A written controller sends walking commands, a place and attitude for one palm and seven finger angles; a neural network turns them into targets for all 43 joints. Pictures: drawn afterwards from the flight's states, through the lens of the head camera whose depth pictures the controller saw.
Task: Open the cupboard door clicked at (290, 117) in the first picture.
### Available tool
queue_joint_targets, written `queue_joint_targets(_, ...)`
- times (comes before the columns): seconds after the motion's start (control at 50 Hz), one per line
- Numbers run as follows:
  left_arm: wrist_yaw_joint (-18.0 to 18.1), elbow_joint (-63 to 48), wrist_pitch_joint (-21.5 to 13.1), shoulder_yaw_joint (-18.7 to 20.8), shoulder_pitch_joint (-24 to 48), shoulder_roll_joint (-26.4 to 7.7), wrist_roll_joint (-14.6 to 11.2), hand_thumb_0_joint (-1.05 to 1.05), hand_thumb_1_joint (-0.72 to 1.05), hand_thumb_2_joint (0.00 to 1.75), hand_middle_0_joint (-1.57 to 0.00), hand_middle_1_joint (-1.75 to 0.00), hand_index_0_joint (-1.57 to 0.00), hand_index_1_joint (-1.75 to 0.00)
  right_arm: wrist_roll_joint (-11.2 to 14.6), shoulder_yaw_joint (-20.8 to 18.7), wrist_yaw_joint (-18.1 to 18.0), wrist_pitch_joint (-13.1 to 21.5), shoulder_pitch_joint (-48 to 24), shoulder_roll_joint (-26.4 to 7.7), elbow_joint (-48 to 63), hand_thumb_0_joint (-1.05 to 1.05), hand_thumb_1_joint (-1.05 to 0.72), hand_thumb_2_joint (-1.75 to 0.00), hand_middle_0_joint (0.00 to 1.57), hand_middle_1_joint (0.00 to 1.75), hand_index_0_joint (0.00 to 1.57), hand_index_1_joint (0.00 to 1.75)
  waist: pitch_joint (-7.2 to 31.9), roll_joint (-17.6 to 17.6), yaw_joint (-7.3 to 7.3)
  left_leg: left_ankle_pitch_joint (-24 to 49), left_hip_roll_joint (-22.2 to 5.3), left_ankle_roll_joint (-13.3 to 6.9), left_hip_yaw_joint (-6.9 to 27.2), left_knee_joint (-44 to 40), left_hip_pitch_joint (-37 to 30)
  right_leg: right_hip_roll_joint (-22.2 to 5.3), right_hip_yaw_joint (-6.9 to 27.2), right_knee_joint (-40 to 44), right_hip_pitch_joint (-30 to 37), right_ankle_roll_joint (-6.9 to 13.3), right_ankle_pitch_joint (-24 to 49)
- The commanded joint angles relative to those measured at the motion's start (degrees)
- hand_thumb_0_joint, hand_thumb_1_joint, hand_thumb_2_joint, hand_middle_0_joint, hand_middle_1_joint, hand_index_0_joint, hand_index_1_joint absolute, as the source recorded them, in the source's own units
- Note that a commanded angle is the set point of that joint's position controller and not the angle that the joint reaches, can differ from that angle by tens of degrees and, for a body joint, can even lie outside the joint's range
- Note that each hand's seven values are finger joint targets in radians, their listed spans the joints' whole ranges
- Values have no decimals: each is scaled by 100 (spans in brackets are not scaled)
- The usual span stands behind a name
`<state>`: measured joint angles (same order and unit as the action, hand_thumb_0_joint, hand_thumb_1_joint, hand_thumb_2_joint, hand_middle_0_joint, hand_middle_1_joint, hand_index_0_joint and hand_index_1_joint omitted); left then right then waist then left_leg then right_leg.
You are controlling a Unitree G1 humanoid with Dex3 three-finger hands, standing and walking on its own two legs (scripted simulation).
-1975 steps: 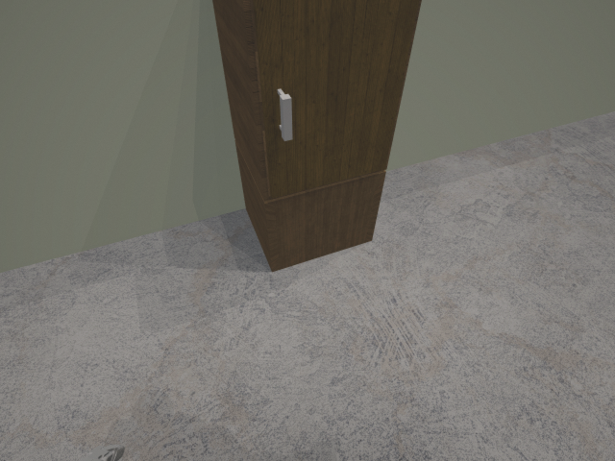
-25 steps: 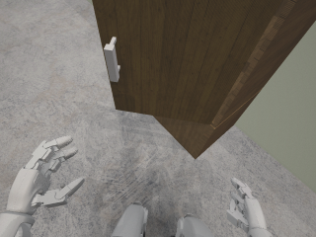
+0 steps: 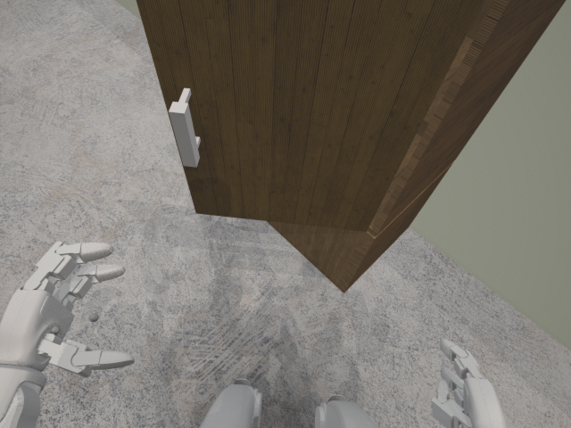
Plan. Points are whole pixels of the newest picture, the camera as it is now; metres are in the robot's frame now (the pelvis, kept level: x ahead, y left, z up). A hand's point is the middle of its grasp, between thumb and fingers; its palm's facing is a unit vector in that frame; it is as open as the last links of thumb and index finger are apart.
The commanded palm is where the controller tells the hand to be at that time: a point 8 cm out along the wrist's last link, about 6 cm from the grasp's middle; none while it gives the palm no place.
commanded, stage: raise the hand with hooked fingers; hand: left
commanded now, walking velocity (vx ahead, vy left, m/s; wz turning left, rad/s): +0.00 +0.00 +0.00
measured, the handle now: (188, 128) +0.55 +0.21 +0.05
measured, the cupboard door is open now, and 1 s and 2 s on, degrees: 41 41 41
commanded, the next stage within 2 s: move the hooked fingers beside the handle in 0.94 s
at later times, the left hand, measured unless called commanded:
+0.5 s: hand (72, 272) +0.28 +0.29 +0.06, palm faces +0.00 -1.00 -0.04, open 14.0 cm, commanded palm +0.26 +0.33 +0.06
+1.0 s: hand (75, 271) +0.28 +0.28 +0.06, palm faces +0.00 -1.00 -0.05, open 14.0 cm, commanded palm +0.26 +0.33 +0.06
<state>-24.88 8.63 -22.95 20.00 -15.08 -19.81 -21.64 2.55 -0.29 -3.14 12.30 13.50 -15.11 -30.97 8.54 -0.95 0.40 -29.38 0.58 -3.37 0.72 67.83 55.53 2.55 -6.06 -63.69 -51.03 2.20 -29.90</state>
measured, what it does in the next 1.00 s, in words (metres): stands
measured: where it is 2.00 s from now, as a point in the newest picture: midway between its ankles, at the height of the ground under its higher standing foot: outside the picture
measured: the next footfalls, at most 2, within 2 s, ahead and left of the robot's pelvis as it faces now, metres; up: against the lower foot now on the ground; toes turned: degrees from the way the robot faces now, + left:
none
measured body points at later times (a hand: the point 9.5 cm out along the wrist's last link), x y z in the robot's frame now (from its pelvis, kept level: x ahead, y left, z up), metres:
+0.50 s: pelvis +0.00 +0.01 +0.01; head +0.08 +0.04 +0.45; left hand +0.28 +0.34 +0.06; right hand +0.15 -0.24 -0.07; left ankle +0.03 +0.08 -0.65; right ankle +0.01 -0.10 -0.65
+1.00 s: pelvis +0.00 +0.01 +0.01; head +0.08 +0.03 +0.46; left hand +0.28 +0.34 +0.06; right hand +0.16 -0.24 -0.06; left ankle +0.03 +0.08 -0.65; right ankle +0.01 -0.10 -0.65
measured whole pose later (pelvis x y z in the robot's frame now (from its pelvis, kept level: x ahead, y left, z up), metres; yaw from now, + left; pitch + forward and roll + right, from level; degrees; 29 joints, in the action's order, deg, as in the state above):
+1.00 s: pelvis +0.00 +0.01 +0.01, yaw +0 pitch +17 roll -4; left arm -29.2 22.5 -20.3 23.5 -0.5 -24.1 -21.1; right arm 2.7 1.8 -3.2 9.2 15.5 -15.5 -30.0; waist 7.6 -1.2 0.7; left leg -27.2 1.3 -4.2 0.0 63.3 52.6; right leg 2.0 -5.1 -59.3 -48.3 1.3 -27.7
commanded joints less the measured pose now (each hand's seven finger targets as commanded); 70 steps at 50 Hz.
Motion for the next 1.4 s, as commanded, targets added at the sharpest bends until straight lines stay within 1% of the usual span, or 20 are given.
queue_joint_targets(0.0, -88, -808, -267, 611, 698, -1218, -134, 0, -48, 31, -30, -118, -30, -118, 8, -255, -101, 272, 33, -890, 835, 0, -90, -90, 20, 30, 20, 30, 1348, -463, -21, 1388, -98, 229, 361, -1181, -1420, -39, 379, 940, 571, -24, 866)
queue_joint_targets(0.1, -186, -635, -160, 611, 1267, -1393, -92, 0, -50, 30, -30, -120, -30, -120, 10, -197, -118, 257, 76, -936, 854, 0, -90, -90, 20, 30, 20, 30, 1313, -669, -2, 1281, -112, 271, 455, -1353, -1643, -28, 316, 975, 466, 14, 768)
queue_joint_targets(0.14, -212, -523, -137, 708, 1298, -1459, -118, 0, -50, 30, -30, -120, -30, -120, 10, -202, -122, 262, 93, -941, 859, 0, -90, -90, 20, 30, 20, 30, 1422, -560, -41, 1397, -104, 268, 465, -1373, -1699, -36, 307, 994, 577, 8, 857)
queue_joint_targets(0.18, -241, -403, -116, 754, 1486, -1555, -121, 0, -50, 30, -30, -120, -30, -120, 0, -185, -120, 260, 134, -955, 844, 0, -90, -90, 20, 30, 20, 30, 1372, -672, -42, 1439, -116, 296, 490, -1384, -1730, -14, 286, 974, 506, 41, 869)
queue_joint_targets(0.28, -323, 8, -48, 846, 1861, -1669, -140, 0, -50, 30, -30, -120, -30, -120, 8, -179, -130, 204, 168, -993, 824, 0, -90, -90, 20, 30, 20, 30, 1298, -462, -28, 1359, -111, 294, 503, -1455, -1691, -10, 280, 1017, 525, 39, 823)
queue_joint_targets(0.4, -442, 230, -17, 871, 2379, -1838, -95, 0, -50, 30, -30, -120, -30, -120, 25, -177, -149, 147, 264, -1036, 780, 0, -90, -90, 20, 30, 20, 30, 1498, -561, -8, 1502, -148, 324, 541, -1543, -1956, -28, 273, 1043, 511, 38, 866)
queue_joint_targets(0.52, -461, 239, -7, 917, 2087, -1832, -115, 0, -50, 30, -30, -120, -30, -120, 9, -220, -86, 116, 303, -1036, 830, 0, -90, -90, 20, 30, 20, 30, 1631, -669, -96, 2087, -174, 404, 577, -1589, -2238, -40, 227, 1044, 545, 29, 1105)
queue_joint_targets(0.58, -402, 230, -63, 972, 2132, -1863, -139, 0, -50, 30, -30, -120, -30, -120, 0, -234, -70, 97, 335, -1041, 826, 0, -90, -90, 20, 30, 20, 30, 1521, -529, -64, 2114, -173, 410, 590, -1560, -2130, -20, 214, 1015, 520, 36, 1118)
queue_joint_targets(0.62, -375, 216, -97, 945, 2163, -1819, -111, 0, -50, 30, -30, -120, -30, -120, 5, -239, -63, 65, 334, -1043, 828, 0, -90, -90, 20, 30, 20, 30, 1547, -757, -56, 2129, -202, 466, 625, -1605, -2319, -37, 203, 1002, 361, 19, 1055)
queue_joint_targets(0.68, -364, 302, -121, 951, 2174, -1807, -120, 0, -50, 30, -30, -120, -30, -120, -2, -246, -75, 49, 347, -1045, 836, 0, -90, -90, 20, 30, 20, 30, 1488, -545, -28, 2061, -188, 425, 601, -1558, -2153, -19, 214, 1008, 435, 23, 1076)
queue_joint_targets(0.8, -415, 181, -144, 879, 2290, -1845, -47, 0, -50, 30, -30, -120, -30, -120, 5, -240, -81, 23, 354, -1053, 808, 0, -90, -90, 20, 30, 20, 30, 1685, -749, -14, 2235, -219, 458, 650, -1564, -2407, -39, 229, 1002, 374, 11, 1089)
queue_joint_targets(0.9, -426, 373, -83, 888, 2286, -1802, -85, 0, -50, 30, -30, -120, -30, -120, 14, -202, -103, -18, 291, -1031, 830, 0, -90, -90, 20, 30, 20, 30, 1436, -595, 2, 1718, -173, 400, 618, -1625, -2149, -28, 240, 1068, 425, 17, 943)
queue_joint_targets(1.04, -407, 197, -136, 818, 2362, -1752, -85, 0, -50, 30, -30, -120, -30, -120, 12, -197, -110, 3, 246, -992, 831, 0, -90, -90, 20, 30, 20, 30, 1592, -575, 6, 1816, -142, 334, 524, -1514, -2126, -49, 294, 1081, 577, 2, 1091)
queue_joint_targets(1.08, -396, 386, -129, 856, 2840, -1890, -58, 0, -50, 30, -30, -120, -30, -120, 1, -175, -145, 1, 297, -1017, 722, 0, -90, -90, 20, 30, 20, 30, 1422, -494, 120, 1575, -138, 274, 484, -1409, -1831, -38, 333, 1055, 511, 11, 1023)
queue_joint_targets(1.12, -422, 776, -99, 881, 3160, -1956, -8, 0, -50, 30, -30, -120, -30, -120, 11, -153, -184, -40, 301, -1038, 653, 0, -90, -90, 20, 30, 20, 30, 1313, -454, 149, 1280, -133, 249, 462, -1390, -1661, -51, 371, 1060, 442, -3, 843)
queue_joint_targets(1.2, -536, 883, -85, 951, 3461, -2153, 27, 0, -50, 30, -30, -120, -30, -120, 17, -154, -216, -53, 338, -1039, 621, 0, -90, -90, 20, 30, 20, 30, 1782, -564, 86, 1647, -113, 187, 342, -1258, -1753, -80, 493, 1051, 759, 3, 1197)
queue_joint_targets(1.22, -549, 983, -65, 1120, 3398, -2355, 32, 0, -50, 30, -30, -120, -30, -120, 19, -151, -210, -78, 349, -1042, 625, 0, -90, -90, 20, 30, 20, 30, 1824, -564, 20, 1702, -112, 186, 320, -1257, -1693, -79, 519, 1053, 878, 3, 1262)
queue_joint_targets(1.26, -588, 1045, -44, 1000, 3647, -2281, 49, 0, -50, 30, -30, -120, -30, -120, 23, -138, -197, -101, 332, -1023, 614, 0, -90, -90, 20, 30, 20, 30, 1793, -687, 62, 1762, -115, 176, 308, -1239, -1685, -84, 504, 1031, 821, -1, 1319)
queue_joint_targets(1.32, -612, 1522, 8, 1122, 3885, -2429, 58, 0, -50, 30, -30, -120, -30, -120, 29, -127, -192, -163, 390, -1050, 560, 0, -90, -90, 20, 30, 20, 30, 1636, -496, 108, 1662, -130, 159, 296, -1190, -1443, -61, 526, 1020, 780, -13, 1284)
queue_joint_targets(1.38, -641, 1602, -18, 1057, 4059, -2395, 55, 0, -50, 30, -30, -120, -30, -120, 36, -154, -177, -177, 465, -1058, 567, 0, -90, -90, 20, 30, 20, 30, 1814, -575, 100, 1771, -128, 144, 275, -1140, -1501, -56, 555, 991, 803, 3, 1382)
